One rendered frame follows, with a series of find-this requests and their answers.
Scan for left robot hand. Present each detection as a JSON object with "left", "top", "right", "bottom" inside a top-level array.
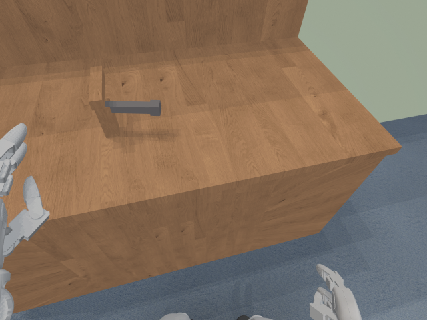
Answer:
[{"left": 0, "top": 123, "right": 50, "bottom": 269}]

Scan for counter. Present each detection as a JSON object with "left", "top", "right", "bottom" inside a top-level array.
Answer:
[{"left": 0, "top": 0, "right": 402, "bottom": 314}]

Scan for tap lever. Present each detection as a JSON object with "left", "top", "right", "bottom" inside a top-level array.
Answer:
[{"left": 105, "top": 100, "right": 161, "bottom": 116}]

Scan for right robot hand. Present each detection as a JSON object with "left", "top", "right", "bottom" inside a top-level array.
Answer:
[{"left": 310, "top": 264, "right": 362, "bottom": 320}]

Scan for robot left forearm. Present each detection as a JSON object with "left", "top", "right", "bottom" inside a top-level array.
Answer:
[{"left": 0, "top": 269, "right": 14, "bottom": 320}]

